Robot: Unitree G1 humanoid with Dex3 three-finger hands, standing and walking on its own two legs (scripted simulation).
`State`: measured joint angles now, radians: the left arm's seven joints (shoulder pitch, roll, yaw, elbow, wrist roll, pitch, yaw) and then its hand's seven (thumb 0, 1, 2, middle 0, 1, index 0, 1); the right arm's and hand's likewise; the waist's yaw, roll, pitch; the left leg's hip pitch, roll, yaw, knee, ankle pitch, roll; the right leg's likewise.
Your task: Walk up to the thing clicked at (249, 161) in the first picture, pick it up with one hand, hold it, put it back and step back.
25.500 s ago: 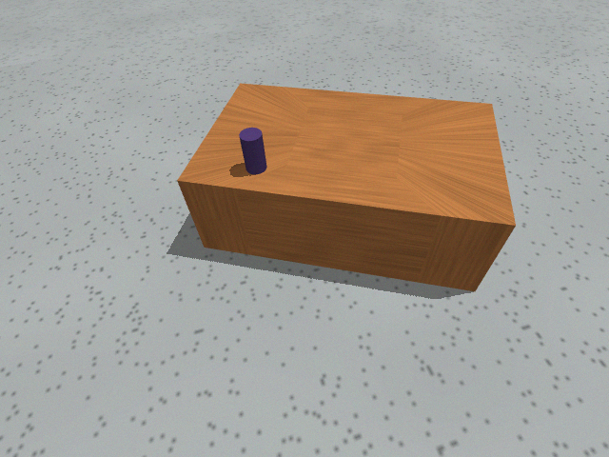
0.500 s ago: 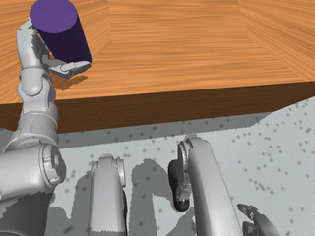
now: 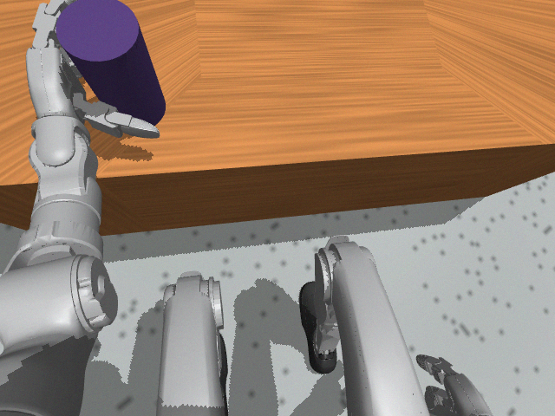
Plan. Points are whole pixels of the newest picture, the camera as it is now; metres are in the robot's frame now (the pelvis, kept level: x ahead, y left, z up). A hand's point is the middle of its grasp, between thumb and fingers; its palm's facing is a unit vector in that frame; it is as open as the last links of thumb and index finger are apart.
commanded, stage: withdraw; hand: left
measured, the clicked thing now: (121, 74) +0.54 +0.14 +0.02
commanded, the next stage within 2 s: rise in 0.20 s
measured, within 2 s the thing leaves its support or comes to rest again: neither
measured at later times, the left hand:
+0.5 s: hand out of the picture +0.54 +0.24 +0.17, palm faces +0.09 -0.97 -0.22, open 17.1 cm
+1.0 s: hand out of the picture +0.43 +0.22 +0.21, palm faces +0.12 -0.94 -0.32, open 17.3 cm
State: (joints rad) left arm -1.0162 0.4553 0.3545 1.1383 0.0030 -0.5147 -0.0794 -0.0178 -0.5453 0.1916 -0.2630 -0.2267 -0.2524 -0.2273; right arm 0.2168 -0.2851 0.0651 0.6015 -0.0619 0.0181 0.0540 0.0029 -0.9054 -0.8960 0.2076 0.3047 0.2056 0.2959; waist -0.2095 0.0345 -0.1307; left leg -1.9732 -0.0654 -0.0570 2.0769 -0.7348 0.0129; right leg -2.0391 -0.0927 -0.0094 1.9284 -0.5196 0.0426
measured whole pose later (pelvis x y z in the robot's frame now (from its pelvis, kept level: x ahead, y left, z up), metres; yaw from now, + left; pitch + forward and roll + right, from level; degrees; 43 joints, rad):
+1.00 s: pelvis +0.09 +0.00 +0.29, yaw -2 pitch +14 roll -2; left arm -0.29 0.34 0.19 0.81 0.02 0.04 0.09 -0.01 -0.53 0.07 -0.07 -0.07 -0.07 -0.06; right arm 0.36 -0.24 0.00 0.62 0.06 0.04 -0.07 0.01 -0.90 -0.90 0.21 0.31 0.20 0.30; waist -0.09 0.01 -0.09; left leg -0.66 0.02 -0.02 0.92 -0.50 0.01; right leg -0.73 -0.02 -0.02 0.83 -0.33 0.03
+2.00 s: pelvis +0.09 -0.02 +0.31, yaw +1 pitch +0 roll +0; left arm 0.27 0.28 0.00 0.64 0.05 0.03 0.03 -0.01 -0.56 0.04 -0.06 -0.05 -0.06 -0.05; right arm 0.25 -0.28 -0.03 0.79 -0.06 0.01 -0.03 0.01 -0.90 -0.90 0.21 0.31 0.21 0.30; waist 0.00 0.02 -0.03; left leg -0.29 0.00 -0.04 0.72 -0.43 -0.01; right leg -0.40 -0.04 -0.04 0.71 -0.32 0.01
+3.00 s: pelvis +0.09 -0.03 +0.34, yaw +2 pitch -3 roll +0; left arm 0.13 0.32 0.00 1.16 0.02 0.00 0.02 -0.01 -0.59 0.03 -0.05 -0.05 -0.05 -0.04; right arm 0.18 -0.34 0.00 1.08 -0.02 0.01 -0.02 0.01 -0.90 -0.90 0.20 0.30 0.20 0.30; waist 0.02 0.03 0.04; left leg -0.06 0.00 -0.07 0.36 -0.25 -0.02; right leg -0.16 -0.04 -0.08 0.37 -0.16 0.01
